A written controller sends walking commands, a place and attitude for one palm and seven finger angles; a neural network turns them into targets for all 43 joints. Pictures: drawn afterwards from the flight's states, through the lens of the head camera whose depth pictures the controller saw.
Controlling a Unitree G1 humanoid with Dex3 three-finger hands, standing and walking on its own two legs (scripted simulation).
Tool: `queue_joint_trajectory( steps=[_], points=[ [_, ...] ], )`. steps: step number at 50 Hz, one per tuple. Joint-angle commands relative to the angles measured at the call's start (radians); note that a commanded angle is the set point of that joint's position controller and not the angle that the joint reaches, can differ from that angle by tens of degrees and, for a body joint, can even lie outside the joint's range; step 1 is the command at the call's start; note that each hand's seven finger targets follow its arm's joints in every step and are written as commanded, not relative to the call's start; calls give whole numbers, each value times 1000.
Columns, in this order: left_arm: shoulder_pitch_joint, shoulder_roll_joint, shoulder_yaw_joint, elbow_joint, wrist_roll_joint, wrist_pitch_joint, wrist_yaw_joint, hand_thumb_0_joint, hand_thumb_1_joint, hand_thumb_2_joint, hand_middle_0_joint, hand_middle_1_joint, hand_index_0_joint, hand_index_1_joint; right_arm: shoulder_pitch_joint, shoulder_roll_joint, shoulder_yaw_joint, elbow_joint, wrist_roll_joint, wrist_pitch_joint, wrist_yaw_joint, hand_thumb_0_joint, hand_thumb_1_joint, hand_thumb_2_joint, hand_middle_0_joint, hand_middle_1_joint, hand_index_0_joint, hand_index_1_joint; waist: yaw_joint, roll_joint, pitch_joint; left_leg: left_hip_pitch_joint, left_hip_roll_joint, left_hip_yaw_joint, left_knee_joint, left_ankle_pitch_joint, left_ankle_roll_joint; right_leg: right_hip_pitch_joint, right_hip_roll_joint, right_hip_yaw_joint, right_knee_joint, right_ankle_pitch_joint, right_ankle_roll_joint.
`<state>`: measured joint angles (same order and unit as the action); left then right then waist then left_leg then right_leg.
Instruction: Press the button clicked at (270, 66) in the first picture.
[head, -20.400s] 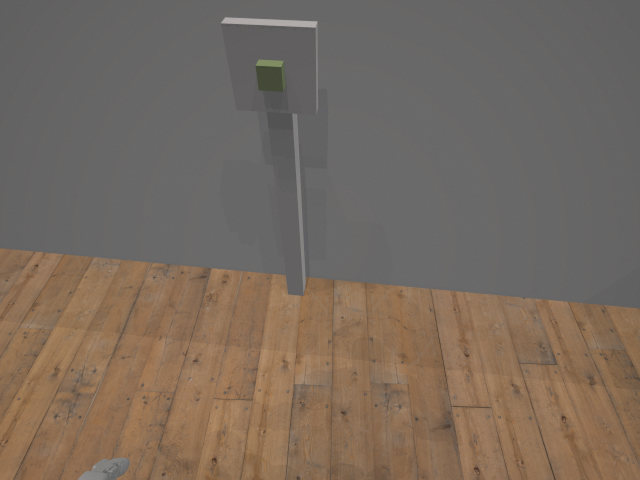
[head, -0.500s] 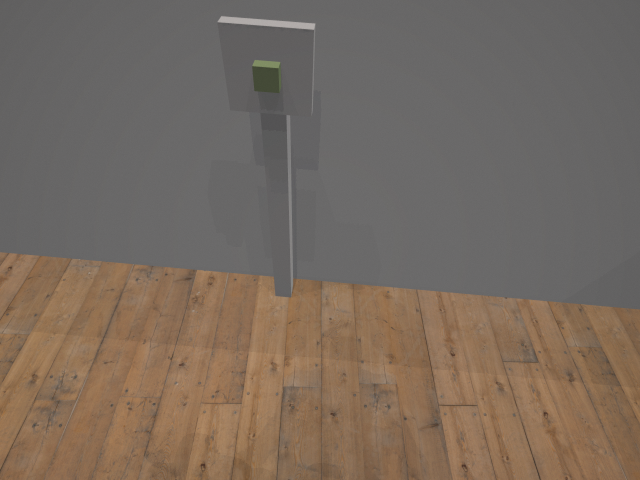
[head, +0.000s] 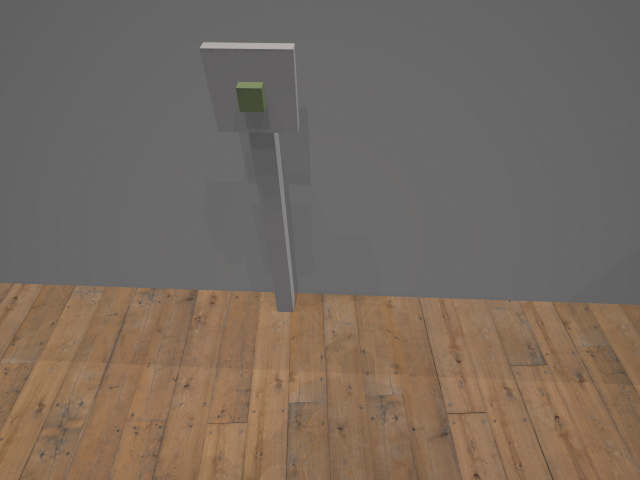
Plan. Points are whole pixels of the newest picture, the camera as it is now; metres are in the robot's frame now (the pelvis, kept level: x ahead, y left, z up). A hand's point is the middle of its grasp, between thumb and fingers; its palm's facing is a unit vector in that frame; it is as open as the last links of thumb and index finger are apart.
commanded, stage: let the arm hang, fingers relaxed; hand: left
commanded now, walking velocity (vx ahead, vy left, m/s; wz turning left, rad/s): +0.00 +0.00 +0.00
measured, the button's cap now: (251, 96) +0.79 +0.18 +0.10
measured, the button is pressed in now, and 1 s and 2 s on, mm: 0 0 0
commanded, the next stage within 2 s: stand and wait in 0.18 s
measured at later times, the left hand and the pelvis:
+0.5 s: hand out of the picture +0.04 +0.19 -0.16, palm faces +0.01 -0.96 -0.27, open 7.3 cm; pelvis +0.02 -0.02 +0.00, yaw +0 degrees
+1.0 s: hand out of the picture +0.07 +0.18 -0.16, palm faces +0.00 -0.97 -0.26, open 7.3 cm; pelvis +0.03 -0.02 +0.01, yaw -1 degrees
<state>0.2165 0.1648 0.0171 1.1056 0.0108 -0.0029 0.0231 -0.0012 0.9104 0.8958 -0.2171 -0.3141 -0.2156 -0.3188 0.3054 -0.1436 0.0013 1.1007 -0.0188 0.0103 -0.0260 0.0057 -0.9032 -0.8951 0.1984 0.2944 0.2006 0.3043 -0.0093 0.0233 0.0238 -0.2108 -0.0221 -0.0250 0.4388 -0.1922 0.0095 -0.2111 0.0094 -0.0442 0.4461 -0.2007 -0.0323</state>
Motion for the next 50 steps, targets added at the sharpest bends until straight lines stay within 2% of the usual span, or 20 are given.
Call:
queue_joint_trajectory(
  steps=[1,4,7,11,18,23,29,32,37,50],
  points=[
    [51,145,27,-18,1,-9,8,0,900,900,-200,-300,-200,-300,40,-122,-29,-25,-3,-14,-6,0,-900,-900,200,300,200,300,11,-4,81,-61,103,-92,-112,14,32,-10,-102,102,-118,-67,-34],
    [31,151,30,-22,2,-10,6,0,900,900,-200,-300,-200,-300,29,-130,-30,-25,-4,-14,-6,0,-900,-900,200,300,200,300,8,-4,78,-50,99,-88,-115,8,28,-10,-103,112,-130,-82,-34],
    [21,163,33,-26,2,-14,6,0,900,900,-200,-300,-200,-300,19,-143,-33,-27,-3,-15,-5,0,-900,-900,200,300,200,300,6,-31,52,-25,98,-77,-104,25,27,1,-110,119,-146,-82,-35],
    [5,175,32,-23,1,-18,5,0,900,900,-200,-300,-200,-300,0,-154,-33,-24,-2,-15,-5,0,-900,-900,200,300,200,300,3,-12,36,3,102,-68,-97,71,22,13,-115,119,-147,-26,-36],
    [0,191,28,-8,-2,-19,6,0,900,900,-200,-300,-200,-300,-19,-174,-30,-15,0,-13,-7,0,-900,-900,200,300,200,300,3,-20,12,37,108,-65,-98,99,18,41,-118,117,-153,37,-34],
    [-7,201,25,2,-4,-18,5,0,900,900,-200,-300,-200,-300,-29,-185,-27,-10,0,-8,-7,0,-900,-900,200,300,200,300,2,-14,35,40,111,-61,-106,82,15,29,-117,122,-171,12,-34],
    [-11,211,25,5,-4,-19,5,0,900,900,-200,-300,-200,-300,-36,-195,-26,-4,0,-11,-7,0,-900,-900,200,300,200,300,3,-19,9,54,115,-60,-109,105,13,57,-117,121,-167,54,-33],
    [-11,207,23,9,-4,-19,6,0,900,900,-200,-300,-200,-300,-42,-193,-25,-4,0,-10,-8,0,-900,-900,200,300,200,300,4,-15,23,55,115,-58,-111,111,12,54,-119,118,-170,74,-31],
    [-14,208,24,8,-3,-18,6,0,900,900,-200,-300,-200,-300,-44,-189,-25,1,-1,-8,-6,0,-900,-900,200,300,200,300,4,-26,35,54,111,-55,-115,96,11,48,-117,124,-183,41,-28],
    [-17,213,29,-3,-4,-24,9,0,900,900,-200,-300,-200,-300,-50,-195,-30,-2,2,-12,-11,0,-900,-900,200,300,200,300,5,-17,11,68,119,-51,-113,138,7,85,-117,115,-165,161,-24]
  ],
)
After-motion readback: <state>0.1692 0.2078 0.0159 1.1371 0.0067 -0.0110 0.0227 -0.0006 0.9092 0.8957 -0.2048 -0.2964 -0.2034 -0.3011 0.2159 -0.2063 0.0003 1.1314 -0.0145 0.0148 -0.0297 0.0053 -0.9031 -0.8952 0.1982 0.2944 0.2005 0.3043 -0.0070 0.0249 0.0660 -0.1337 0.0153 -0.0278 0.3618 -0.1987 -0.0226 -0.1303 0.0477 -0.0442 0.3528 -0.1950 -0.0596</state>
